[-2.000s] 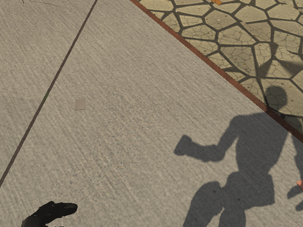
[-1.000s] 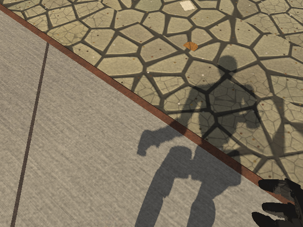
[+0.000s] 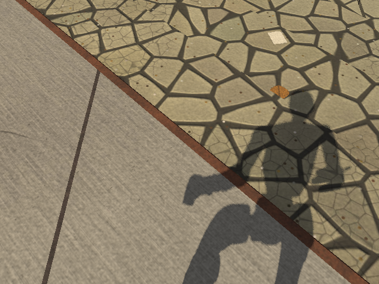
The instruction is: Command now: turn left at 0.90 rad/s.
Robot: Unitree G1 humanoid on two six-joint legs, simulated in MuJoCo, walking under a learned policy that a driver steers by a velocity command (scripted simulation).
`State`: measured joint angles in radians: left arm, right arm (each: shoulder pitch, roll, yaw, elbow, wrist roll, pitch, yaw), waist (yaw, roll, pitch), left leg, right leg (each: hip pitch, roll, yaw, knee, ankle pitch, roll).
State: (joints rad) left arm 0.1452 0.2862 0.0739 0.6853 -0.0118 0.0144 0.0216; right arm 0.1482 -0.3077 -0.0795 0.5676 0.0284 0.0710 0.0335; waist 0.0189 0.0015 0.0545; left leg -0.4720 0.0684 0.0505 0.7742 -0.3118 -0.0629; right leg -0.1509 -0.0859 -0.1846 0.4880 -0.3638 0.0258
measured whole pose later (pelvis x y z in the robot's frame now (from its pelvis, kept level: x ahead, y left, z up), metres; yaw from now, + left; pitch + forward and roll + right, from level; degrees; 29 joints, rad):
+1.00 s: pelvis +0.07 -0.02 +0.00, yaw -28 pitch +2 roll +2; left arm 0.13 0.31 0.06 0.58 0.01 0.04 0.04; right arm 0.10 -0.31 -0.08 0.72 0.00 0.00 0.00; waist 0.00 0.02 0.03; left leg -0.47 -0.02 -0.06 0.75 -0.28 -0.08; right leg -0.26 0.11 0.21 0.54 -0.30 -0.05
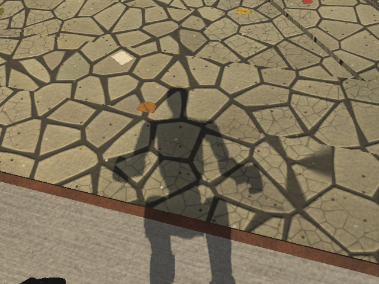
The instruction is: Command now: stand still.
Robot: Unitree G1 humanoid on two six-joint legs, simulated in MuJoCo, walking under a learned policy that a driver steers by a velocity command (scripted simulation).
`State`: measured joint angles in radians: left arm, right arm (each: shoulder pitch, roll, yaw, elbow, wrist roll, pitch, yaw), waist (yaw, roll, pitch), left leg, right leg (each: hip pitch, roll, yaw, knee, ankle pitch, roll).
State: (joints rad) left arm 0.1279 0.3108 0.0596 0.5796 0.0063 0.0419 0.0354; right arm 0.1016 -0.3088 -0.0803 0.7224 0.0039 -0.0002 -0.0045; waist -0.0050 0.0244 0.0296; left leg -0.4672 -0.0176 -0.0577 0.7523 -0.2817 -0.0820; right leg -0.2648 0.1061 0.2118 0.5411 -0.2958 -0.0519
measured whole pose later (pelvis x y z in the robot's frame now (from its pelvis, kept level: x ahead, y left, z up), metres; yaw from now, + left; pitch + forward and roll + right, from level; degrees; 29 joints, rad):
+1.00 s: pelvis +0.32 +0.23 -0.01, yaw +31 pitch +0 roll +1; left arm 0.42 0.23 0.03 0.88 0.00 -0.04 -0.02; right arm 0.26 -0.26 -0.04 0.80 -0.04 -0.06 0.02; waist 0.05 -0.01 0.04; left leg -0.18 -0.06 0.17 0.49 -0.32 0.09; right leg -0.47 -0.11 0.05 1.30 -0.21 -0.09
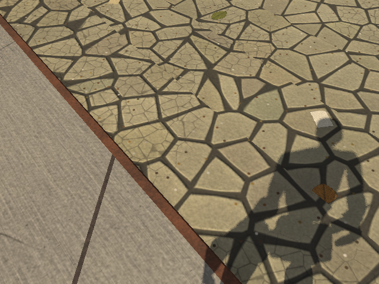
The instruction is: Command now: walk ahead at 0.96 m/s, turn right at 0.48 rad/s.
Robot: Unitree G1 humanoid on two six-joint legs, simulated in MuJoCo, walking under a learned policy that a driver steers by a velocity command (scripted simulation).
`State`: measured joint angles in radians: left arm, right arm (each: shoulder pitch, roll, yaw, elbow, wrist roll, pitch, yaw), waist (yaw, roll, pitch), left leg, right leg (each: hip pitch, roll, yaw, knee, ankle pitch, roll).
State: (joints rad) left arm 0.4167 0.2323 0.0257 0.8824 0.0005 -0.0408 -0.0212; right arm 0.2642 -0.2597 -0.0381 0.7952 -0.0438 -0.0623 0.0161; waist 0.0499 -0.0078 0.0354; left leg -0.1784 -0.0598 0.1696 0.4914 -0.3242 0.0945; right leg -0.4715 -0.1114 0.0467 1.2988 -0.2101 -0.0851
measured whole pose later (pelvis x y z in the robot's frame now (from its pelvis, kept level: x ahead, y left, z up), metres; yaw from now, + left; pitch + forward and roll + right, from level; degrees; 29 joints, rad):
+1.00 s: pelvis +0.76 -0.07 -0.03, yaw -55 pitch +1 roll +3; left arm 0.10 0.35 0.08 0.55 -0.03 0.05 0.01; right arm 0.16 -0.32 -0.07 0.78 0.00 -0.04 -0.03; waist -0.04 -0.01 0.12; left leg -0.22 0.03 0.22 0.40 -0.19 0.02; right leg -0.66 -0.09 -0.01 0.94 -0.21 0.05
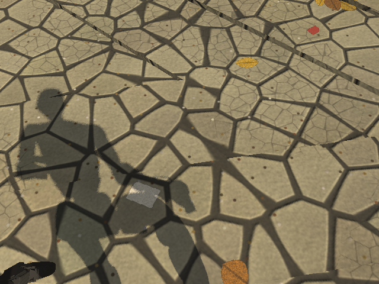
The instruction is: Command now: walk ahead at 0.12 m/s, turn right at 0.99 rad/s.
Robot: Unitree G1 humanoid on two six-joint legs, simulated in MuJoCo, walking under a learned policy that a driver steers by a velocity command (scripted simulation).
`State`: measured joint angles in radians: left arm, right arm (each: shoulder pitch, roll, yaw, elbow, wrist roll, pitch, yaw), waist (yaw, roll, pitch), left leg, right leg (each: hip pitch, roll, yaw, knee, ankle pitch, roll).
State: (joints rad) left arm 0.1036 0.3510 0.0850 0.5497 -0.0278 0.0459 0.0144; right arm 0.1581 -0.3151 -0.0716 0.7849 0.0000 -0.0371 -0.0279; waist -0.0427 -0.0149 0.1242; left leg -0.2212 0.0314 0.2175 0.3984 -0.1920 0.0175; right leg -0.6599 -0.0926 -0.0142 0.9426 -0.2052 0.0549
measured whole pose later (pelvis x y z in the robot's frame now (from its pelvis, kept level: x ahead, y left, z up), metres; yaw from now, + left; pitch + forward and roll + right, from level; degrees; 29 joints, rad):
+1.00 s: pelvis +0.41 +0.14 -0.01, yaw +27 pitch +4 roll -1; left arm -0.07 0.29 0.01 0.62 0.03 -0.03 -0.05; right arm 0.56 -0.28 -0.07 0.87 0.01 -0.05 0.01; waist -0.14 -0.02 0.02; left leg 0.14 -0.10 -0.24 0.23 -0.41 0.13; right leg -0.70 -0.03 0.04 0.59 0.07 0.04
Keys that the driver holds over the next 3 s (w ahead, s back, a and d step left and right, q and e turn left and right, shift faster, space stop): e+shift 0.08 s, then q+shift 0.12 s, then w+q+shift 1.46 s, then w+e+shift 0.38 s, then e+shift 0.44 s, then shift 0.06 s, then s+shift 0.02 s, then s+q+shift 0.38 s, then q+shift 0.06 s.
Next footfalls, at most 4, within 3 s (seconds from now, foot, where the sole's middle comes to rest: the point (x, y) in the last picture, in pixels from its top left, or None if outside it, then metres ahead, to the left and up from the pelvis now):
0.14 right None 0.14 -0.12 -0.78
0.62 left None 0.23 0.14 -0.78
1.10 right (153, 195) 0.73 0.16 -0.81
1.58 left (60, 161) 0.93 0.57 -0.84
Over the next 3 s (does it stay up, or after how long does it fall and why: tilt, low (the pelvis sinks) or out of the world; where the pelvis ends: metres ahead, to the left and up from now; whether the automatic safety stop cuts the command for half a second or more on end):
stays up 1.37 1.10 -0.09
